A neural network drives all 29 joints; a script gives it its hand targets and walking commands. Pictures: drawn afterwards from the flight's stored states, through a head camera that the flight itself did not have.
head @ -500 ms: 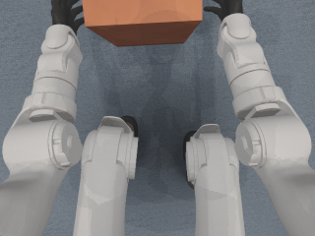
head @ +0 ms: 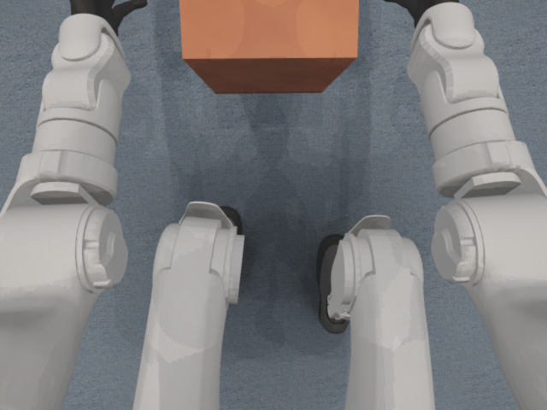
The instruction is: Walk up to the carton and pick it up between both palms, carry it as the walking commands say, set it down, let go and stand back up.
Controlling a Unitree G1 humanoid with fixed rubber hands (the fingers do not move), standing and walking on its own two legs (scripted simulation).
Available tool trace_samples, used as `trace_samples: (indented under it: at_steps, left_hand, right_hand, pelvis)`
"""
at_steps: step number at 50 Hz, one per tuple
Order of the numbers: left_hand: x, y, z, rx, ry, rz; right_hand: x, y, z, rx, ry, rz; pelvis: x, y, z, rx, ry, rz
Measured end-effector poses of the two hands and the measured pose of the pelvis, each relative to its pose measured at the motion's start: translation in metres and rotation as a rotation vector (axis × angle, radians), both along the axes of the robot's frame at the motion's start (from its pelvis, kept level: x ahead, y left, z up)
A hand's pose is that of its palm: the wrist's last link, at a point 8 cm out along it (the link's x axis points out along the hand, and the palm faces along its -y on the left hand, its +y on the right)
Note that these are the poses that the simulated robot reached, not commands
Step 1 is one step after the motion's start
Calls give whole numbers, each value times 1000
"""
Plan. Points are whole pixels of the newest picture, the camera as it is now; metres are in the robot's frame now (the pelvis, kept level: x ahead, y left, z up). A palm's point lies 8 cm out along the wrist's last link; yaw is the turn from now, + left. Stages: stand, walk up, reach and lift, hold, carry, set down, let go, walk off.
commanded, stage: set down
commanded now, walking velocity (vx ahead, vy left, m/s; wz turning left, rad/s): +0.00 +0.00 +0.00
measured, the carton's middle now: (268, 5) +0.60 +0.07 -0.28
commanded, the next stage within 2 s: let go in 1.02 s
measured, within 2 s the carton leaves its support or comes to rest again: neither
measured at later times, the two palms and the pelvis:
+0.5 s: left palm out of the picture +0.52 +0.25 +0.02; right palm out of the picture +0.57 -0.12 +0.02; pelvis +0.02 +0.00 +0.13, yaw +0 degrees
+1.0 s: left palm out of the picture +0.51 +0.26 +0.17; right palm out of the picture +0.56 -0.12 +0.17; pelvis +0.05 +0.01 +0.26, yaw +0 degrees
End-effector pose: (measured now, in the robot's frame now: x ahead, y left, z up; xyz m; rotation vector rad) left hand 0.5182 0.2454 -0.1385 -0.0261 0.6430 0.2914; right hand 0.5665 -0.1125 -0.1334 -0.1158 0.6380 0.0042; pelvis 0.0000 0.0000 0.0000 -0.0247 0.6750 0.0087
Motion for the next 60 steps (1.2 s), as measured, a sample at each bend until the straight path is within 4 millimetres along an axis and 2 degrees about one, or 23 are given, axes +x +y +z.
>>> trace_samples:
  at_steps: [9, 20, 46, 52, 56, 60]
  left_hand:
    - [-1, 5, 62, 10, -8, -5]
    - [-1, 4, 131, 17, -17, -11]
    - [-5, 13, 290, 6, -28, -30]
    - [-4, 9, 306, 13, -13, -45]
    - [-7, 6, 304, 26, 9, -64]
    - [-19, 6, 299, 52, 42, -107]
  right_hand:
    - [4, -1, 63, 5, -8, -9]
    - [2, -6, 128, 9, -17, -14]
    - [-1, -11, 285, 10, -18, 6]
    - [-2, -11, 302, 1, -8, 14]
    - [-8, -15, 302, -19, 4, 11]
    - [-24, -23, 298, -60, 23, -5]
  pelvis:
    - [8, 2, 45, -6, 84, 3]
    - [14, 2, 101, -1, 140, -2]
    - [44, 6, 246, -3, 103, 1]
    - [49, 8, 265, -2, 94, 1]
    - [51, 9, 272, -3, 93, 2]
    - [55, 9, 279, -5, 83, 1]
